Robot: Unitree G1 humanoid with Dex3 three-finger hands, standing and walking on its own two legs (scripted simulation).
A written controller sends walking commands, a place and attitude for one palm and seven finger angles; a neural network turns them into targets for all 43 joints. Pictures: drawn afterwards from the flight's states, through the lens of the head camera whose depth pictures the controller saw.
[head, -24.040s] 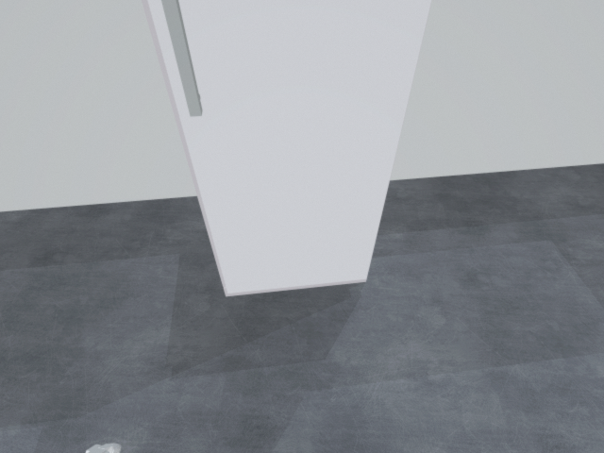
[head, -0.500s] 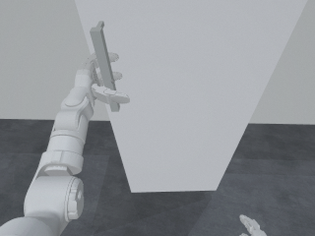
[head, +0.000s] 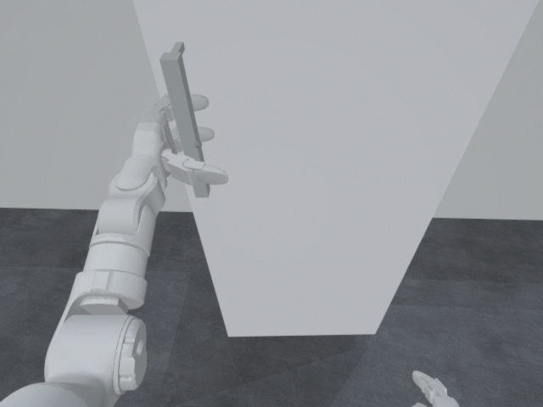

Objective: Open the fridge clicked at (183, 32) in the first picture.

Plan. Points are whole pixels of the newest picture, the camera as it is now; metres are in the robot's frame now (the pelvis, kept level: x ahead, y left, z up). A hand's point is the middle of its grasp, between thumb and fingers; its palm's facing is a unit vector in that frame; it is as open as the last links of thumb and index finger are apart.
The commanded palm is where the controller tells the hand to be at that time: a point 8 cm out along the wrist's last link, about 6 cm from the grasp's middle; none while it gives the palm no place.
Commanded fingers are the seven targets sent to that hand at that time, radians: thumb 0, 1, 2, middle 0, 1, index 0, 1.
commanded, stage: grip the handle and tug to test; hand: left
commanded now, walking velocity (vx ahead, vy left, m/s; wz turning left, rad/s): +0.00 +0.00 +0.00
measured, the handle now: (192, 127) +0.47 +0.15 +0.20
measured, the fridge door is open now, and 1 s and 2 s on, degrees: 3 4 17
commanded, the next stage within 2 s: pull the door a little, standing still in 1.44 s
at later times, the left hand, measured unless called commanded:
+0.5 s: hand (196, 146) +0.41 +0.13 +0.21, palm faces +0.00 -1.00 -0.01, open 8.9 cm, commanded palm +0.39 +0.18 +0.20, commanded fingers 0.00 0.67 0.80 -0.43 -1.37 -0.43 -1.37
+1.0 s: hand (198, 148) +0.41 +0.13 +0.21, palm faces +0.01 -1.00 -0.01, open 5.8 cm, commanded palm +0.39 +0.18 +0.20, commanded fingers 0.00 0.90 0.90 -0.45 -1.40 -0.45 -1.40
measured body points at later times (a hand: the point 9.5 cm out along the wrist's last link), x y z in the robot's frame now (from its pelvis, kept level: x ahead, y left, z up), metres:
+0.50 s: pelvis -0.01 +0.00 +0.00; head -0.02 -0.02 +0.45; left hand +0.41 +0.18 +0.21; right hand +0.14 -0.24 -0.10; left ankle -0.03 +0.12 -0.74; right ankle +0.00 -0.12 -0.74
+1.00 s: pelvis +0.00 +0.00 +0.00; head -0.02 -0.02 +0.45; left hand +0.40 +0.18 +0.21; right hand +0.14 -0.24 -0.10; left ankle -0.03 +0.12 -0.74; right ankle +0.00 -0.12 -0.74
